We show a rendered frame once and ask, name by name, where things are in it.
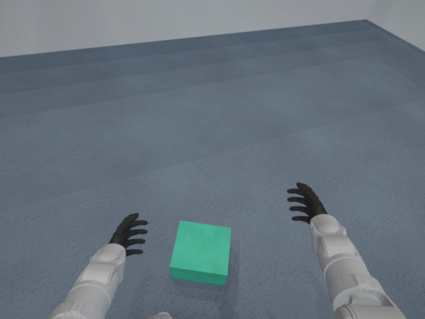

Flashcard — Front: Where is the robot right hand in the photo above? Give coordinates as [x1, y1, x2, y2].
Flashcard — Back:
[287, 182, 328, 224]

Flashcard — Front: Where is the carton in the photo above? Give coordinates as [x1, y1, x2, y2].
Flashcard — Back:
[170, 221, 231, 286]

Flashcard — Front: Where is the right robot forearm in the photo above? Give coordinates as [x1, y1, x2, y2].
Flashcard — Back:
[310, 214, 407, 319]

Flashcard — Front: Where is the robot left hand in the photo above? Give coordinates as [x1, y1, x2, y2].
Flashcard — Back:
[109, 213, 148, 256]

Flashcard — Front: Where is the right robot upper arm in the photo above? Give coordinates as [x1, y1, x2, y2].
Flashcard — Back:
[334, 304, 406, 319]

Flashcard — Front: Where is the left robot forearm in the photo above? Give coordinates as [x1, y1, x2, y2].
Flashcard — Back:
[49, 243, 126, 319]

